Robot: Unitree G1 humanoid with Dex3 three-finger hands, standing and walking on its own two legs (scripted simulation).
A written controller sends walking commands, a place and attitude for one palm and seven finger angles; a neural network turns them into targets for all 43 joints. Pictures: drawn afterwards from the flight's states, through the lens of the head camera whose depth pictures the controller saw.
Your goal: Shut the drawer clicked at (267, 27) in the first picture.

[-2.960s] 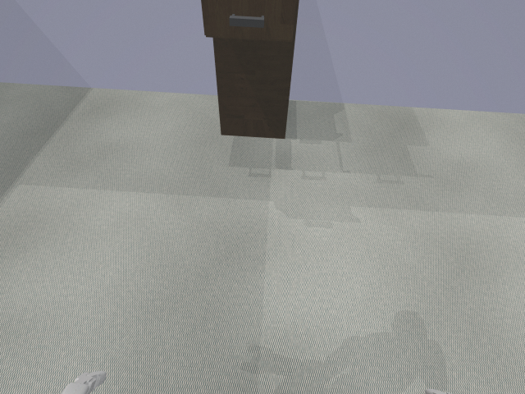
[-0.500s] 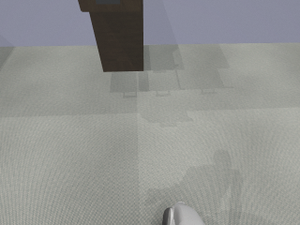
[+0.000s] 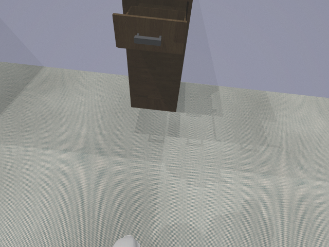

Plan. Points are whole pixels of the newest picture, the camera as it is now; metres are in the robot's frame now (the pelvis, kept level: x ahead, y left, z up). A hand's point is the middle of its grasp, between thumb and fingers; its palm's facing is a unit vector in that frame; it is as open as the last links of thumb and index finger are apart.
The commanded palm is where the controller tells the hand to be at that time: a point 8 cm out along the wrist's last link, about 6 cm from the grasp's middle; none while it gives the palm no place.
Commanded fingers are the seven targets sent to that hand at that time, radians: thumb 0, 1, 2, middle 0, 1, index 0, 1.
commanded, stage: walk to a spot facing it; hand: left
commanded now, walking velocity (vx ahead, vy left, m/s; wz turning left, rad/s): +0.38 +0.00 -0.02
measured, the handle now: (148, 38) +1.00 +0.18 +0.02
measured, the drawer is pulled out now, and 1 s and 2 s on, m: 0.29 0.29 0.29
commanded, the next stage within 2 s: turn to face it in 0.56 s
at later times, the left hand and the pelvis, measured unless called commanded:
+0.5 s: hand (113, 189) +0.31 +0.20 -0.17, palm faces -0.10 -0.98 -0.18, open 7.4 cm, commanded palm none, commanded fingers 0.00 0.90 0.90 -0.20 -0.30 -0.20 -0.30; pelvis +0.21 +0.02 +0.00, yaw -7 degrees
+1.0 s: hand (139, 165) +0.41 +0.13 -0.18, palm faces -0.05 -0.98 -0.17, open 7.3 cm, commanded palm none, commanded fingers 0.00 0.90 0.90 -0.20 -0.30 -0.20 -0.30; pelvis +0.37 -0.04 +0.00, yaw -6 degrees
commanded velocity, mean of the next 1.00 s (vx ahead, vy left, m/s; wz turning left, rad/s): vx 0.21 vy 0.00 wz -0.06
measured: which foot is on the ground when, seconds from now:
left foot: up 0.00-0.06, down 0.08-0.60, up 0.62-1.00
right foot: down 0.00-0.08, up 0.10-0.58, down 0.60-1.00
